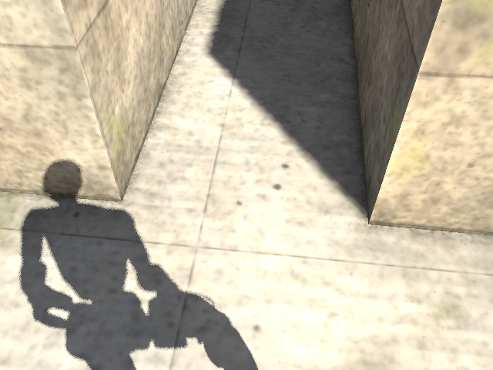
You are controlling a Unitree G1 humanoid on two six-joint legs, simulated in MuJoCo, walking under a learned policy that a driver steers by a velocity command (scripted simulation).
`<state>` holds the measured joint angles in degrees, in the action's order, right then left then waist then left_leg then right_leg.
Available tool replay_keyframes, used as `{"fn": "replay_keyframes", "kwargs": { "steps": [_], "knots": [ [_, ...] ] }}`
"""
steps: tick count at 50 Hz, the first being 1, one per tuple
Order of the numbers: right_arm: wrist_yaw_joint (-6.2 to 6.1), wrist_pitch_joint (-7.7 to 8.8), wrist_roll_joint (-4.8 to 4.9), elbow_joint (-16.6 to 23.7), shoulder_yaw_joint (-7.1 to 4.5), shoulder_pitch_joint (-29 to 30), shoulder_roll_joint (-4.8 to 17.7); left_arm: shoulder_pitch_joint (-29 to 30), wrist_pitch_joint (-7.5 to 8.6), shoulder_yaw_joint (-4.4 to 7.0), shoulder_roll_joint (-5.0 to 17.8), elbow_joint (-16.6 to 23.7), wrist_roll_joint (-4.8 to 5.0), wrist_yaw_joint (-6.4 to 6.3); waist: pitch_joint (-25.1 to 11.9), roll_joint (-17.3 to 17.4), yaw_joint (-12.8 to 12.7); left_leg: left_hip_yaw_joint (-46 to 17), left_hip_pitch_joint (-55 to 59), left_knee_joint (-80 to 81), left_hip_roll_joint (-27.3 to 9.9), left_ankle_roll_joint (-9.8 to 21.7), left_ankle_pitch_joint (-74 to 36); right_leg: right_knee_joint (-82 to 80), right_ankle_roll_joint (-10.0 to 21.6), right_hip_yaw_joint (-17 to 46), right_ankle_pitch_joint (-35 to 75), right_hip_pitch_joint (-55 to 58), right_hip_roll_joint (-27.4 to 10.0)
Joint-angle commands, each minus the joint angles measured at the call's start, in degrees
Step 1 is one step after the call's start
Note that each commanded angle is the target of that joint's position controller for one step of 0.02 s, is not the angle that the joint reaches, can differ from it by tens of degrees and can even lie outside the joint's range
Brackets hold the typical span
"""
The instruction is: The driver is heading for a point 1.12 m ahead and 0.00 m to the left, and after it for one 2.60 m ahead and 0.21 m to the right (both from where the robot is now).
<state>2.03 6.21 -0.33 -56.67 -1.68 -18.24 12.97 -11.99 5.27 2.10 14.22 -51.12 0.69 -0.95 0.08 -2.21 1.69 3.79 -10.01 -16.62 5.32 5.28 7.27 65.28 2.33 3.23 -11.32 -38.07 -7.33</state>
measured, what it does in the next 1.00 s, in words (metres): walks ahead: right foot, then left foot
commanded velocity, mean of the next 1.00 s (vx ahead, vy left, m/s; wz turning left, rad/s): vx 0.50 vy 0.00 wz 0.00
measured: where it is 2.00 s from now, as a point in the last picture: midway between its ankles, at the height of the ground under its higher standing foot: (254, 236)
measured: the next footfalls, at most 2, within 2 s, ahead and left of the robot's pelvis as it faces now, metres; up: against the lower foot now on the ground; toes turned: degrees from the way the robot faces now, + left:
right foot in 0.30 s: +0.34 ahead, -0.17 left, +0.00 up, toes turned -2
left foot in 0.86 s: +0.66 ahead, +0.07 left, +0.00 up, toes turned +2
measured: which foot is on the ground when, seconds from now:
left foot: down 0.00-0.32, up 0.34-0.84, down 0.86-1.00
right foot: up 0.00-0.28, down 0.30-0.88, up 0.90-1.00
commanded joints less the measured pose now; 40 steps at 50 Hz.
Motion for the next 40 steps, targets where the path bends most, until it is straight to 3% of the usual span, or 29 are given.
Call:
{"fn": "replay_keyframes", "kwargs": {
  "steps": [1,5,10,12,13,14,15,16,17,18,19,20,22,24,26,27,32,35,36,37,40],
  "knots": [
    [-1.12,1.05,0.06,3.12,-1.18,2.34,7.53,-2.01,-0.18,0.78,2.64,2.40,-0.73,-0.39,3.20,4.34,-2.70,-11.74,-6.34,11.82,-15.91,9.79,-4.02,-8.03,-1.54,0.06,9.28,-1.03,-2.38],
    [-2.00,0.28,0.99,2.15,-1.45,-2.33,9.13,7.37,0.51,0.38,1.66,4.86,-0.18,0.36,3.13,4.33,0.70,-9.12,-1.05,10.86,-15.12,7.27,-4.86,-24.72,-2.00,-2.13,17.60,0.72,0.21],
    [-2.16,-0.94,1.54,0.26,-1.81,-6.51,9.72,14.34,1.02,0.17,2.50,7.71,0.57,2.12,4.72,5.13,2.76,-10.23,8.36,6.73,-18.74,6.46,-3.38,-33.40,-0.92,-2.43,12.37,0.51,1.86],
    [-2.28,-1.55,1.57,0.17,-2.16,-5.98,10.40,12.96,1.53,0.56,3.77,8.03,0.58,2.70,3.88,5.92,1.23,-11.03,10.87,3.56,-20.10,5.55,-6.43,-35.76,0.69,-2.95,7.69,3.87,2.83],
    [-2.31,-1.87,1.53,0.41,-2.26,-4.83,10.80,9.78,1.77,1.12,4.85,7.40,0.53,2.77,2.19,6.52,-0.92,-10.43,10.96,-0.11,-19.67,4.77,-13.26,-36.93,1.66,-4.21,6.04,8.98,4.25],
    [-2.29,-2.19,1.25,0.75,-1.94,-3.82,10.08,2.34,1.91,2.37,6.90,5.16,0.43,2.61,-2.07,6.03,-4.73,-8.09,9.84,-8.96,-16.91,3.45,-22.67,-38.17,3.11,-5.72,5.63,18.78,6.21],
    [-2.26,-2.17,0.42,1.98,-0.96,-3.28,7.82,-9.42,2.02,3.94,11.11,2.23,0.06,2.15,-10.48,2.83,-9.15,-4.81,1.45,-24.75,-13.39,1.42,-20.42,-36.55,6.39,0.19,7.07,35.82,0.88],
    [-1.80,-0.79,0.04,3.38,1.16,-8.70,1.15,-16.59,1.55,5.67,18.40,0.96,-0.66,1.83,-18.26,-11.23,-7.97,-0.73,-23.37,-47.90,-3.46,-3.38,1.51,-40.18,15.31,25.21,-0.23,58.99,-13.38],
    [-1.53,0.93,0.97,3.06,0.84,-7.32,3.60,-17.16,1.53,4.49,14.13,1.04,-0.99,1.82,-21.91,-12.24,-8.48,-9.35,-32.32,-57.38,-2.10,-2.94,24.12,-48.83,17.60,40.73,-4.82,61.91,-16.86],
    [-1.17,1.84,2.64,4.39,-0.52,-1.89,9.00,-12.16,1.58,3.24,10.27,1.98,-0.71,1.66,-13.68,-7.96,-7.56,-10.47,-37.33,-60.44,-5.93,-1.61,20.81,-48.86,14.23,32.44,-4.78,55.49,-14.82],
    [-1.27,1.96,2.68,5.26,-0.56,1.54,9.29,-6.74,1.40,2.42,8.04,3.43,-0.53,1.62,-9.01,-4.01,-5.81,-8.67,-36.19,-58.49,-9.41,-1.16,15.16,-49.46,12.22,23.52,-0.28,47.24,-12.48],
    [-1.51,1.55,1.80,5.36,-0.72,3.10,8.51,-3.00,1.28,1.76,6.23,4.11,-0.54,1.88,-5.17,-0.86,-4.14,-7.70,-33.68,-54.49,-11.42,-1.54,11.02,-51.70,11.26,17.70,3.56,39.43,-9.83],
    [-1.65,-0.22,1.08,5.09,-0.85,1.62,6.27,-1.10,1.41,1.15,4.68,3.76,-1.00,2.34,-2.64,-2.39,-1.13,-7.42,-26.95,-49.23,-13.24,-2.32,6.62,-55.48,9.88,10.95,7.57,30.75,-6.25],
    [-1.87,-1.40,0.86,5.20,-0.65,1.21,4.65,-2.78,1.82,1.54,6.15,2.47,-0.83,2.37,-1.45,-2.13,-0.15,-6.59,-26.86,-46.68,-13.17,-3.18,4.03,-57.05,10.67,7.15,13.39,28.53,-5.40],
    [-2.15,-1.65,0.05,6.68,-0.94,4.69,5.18,-5.10,1.69,1.91,7.65,1.24,-1.03,2.12,0.04,-0.82,-0.68,-6.52,-30.25,-41.79,-13.31,-4.06,-0.61,-57.75,10.89,4.95,18.10,29.17,-5.13],
    [-1.93,-1.47,-0.18,7.75,-1.00,7.38,5.41,-6.41,1.26,1.61,7.17,0.60,-1.14,1.78,0.52,-0.60,-1.29,-6.39,-31.84,-39.39,-13.23,-4.33,-3.35,-58.06,10.68,4.15,18.51,29.87,-5.07],
    [-0.69,-0.62,0.54,11.16,-0.70,18.50,4.59,-10.03,0.23,1.31,8.22,-0.99,-0.63,0.34,2.64,-1.27,-4.33,-4.33,-29.92,-21.89,-11.10,-4.52,-15.01,-59.53,8.45,0.60,13.58,32.66,-3.39],
    [0.01,-0.33,1.13,12.84,-0.57,23.32,5.36,-12.36,-0.39,1.51,9.20,-2.52,-0.38,-0.03,4.34,-1.85,-5.71,-4.16,-29.89,-16.10,-10.11,-4.32,-13.52,-58.60,7.88,0.92,11.55,37.77,-5.08],
    [0.50,-0.23,1.24,13.39,-0.48,24.05,5.20,-13.71,-0.44,1.38,8.35,-3.23,-0.07,-0.01,4.91,-2.24,-5.69,-4.74,-31.02,-15.21,-10.06,-3.76,-12.52,-57.64,7.72,1.31,11.65,40.45,-6.34],
    [0.85,-0.09,1.32,14.26,-0.51,25.42,5.62,-13.52,-0.62,1.75,9.30,-3.42,-0.15,-0.19,5.83,-1.52,-5.84,-4.64,-31.64,-13.65,-9.75,-3.29,-10.84,-56.51,7.30,1.23,12.64,41.63,-6.96],
    [1.76,0.33,0.72,15.02,-0.91,23.18,7.30,-12.19,-1.13,2.52,11.08,-3.31,-0.42,-0.43,3.55,-3.08,-3.47,-3.39,-25.27,-11.82,-7.82,-1.40,-4.30,-50.84,5.91,0.93,22.90,44.05,-7.85]
  ]
}}
Over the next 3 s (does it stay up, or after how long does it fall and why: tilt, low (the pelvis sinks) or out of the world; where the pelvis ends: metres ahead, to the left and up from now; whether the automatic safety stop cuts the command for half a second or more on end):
stays up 0.96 -0.05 -0.01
